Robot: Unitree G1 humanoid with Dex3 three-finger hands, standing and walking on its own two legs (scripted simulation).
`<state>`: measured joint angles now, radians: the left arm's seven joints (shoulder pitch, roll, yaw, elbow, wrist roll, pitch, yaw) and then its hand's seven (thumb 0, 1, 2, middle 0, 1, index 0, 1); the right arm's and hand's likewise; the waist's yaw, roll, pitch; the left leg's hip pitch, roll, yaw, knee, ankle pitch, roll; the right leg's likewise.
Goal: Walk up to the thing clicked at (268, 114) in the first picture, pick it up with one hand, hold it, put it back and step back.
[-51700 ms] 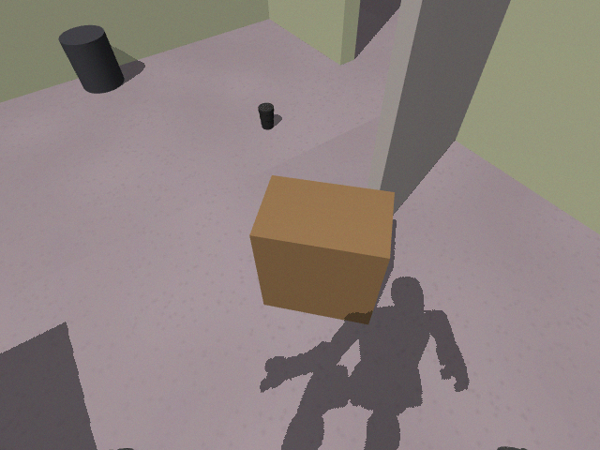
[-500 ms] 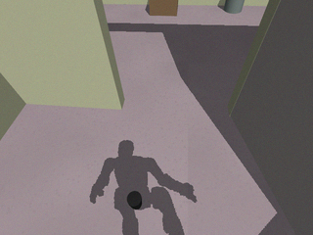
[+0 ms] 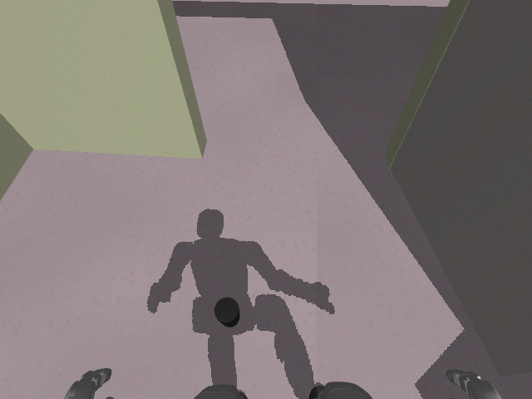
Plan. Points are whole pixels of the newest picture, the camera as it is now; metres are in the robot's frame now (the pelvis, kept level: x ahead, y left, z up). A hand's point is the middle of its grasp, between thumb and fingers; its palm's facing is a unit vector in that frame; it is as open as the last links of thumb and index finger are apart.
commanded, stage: step back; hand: left
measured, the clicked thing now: (228, 314) +0.39 +0.16 -0.71
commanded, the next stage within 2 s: none
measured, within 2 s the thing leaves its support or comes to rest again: neither
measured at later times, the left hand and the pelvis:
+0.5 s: hand out of the picture +0.05 +0.30 -0.17, palm faces -0.12 -0.92 -0.37, open 7.4 cm; pelvis -0.08 +0.05 -0.01, yaw -4 degrees
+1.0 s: hand out of the picture -0.07 +0.32 -0.16, palm faces -0.05 -0.93 -0.36, open 7.4 cm; pelvis -0.21 +0.06 -0.01, yaw -2 degrees
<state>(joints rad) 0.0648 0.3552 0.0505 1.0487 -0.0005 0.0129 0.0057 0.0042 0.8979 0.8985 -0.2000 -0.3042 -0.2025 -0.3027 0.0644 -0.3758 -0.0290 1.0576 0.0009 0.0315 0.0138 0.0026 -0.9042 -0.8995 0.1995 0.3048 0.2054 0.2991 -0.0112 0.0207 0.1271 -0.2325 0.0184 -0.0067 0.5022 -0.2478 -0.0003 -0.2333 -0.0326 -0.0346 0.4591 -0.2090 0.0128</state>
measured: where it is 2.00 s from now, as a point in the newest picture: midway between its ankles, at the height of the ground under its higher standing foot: outside the picture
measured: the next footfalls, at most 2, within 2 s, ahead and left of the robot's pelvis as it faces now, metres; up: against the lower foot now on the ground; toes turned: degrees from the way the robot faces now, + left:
right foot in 0.56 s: -0.07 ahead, -0.08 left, +0.00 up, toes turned -1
left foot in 0.90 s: -0.16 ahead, +0.16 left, +0.00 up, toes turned -5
